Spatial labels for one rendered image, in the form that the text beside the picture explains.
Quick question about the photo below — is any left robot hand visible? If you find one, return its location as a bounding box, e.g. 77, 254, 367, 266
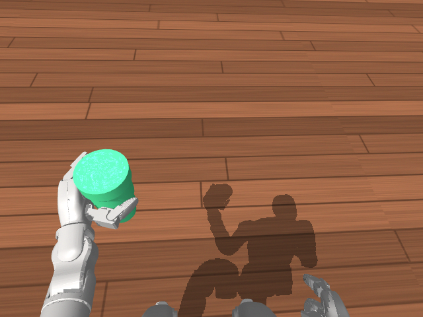
58, 152, 139, 229

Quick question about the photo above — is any left robot arm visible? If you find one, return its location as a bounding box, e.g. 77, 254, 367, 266
40, 223, 98, 317

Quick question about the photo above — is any right robot hand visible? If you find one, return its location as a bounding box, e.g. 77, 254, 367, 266
301, 274, 350, 317

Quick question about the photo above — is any cup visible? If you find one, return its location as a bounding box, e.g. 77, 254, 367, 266
73, 149, 136, 223

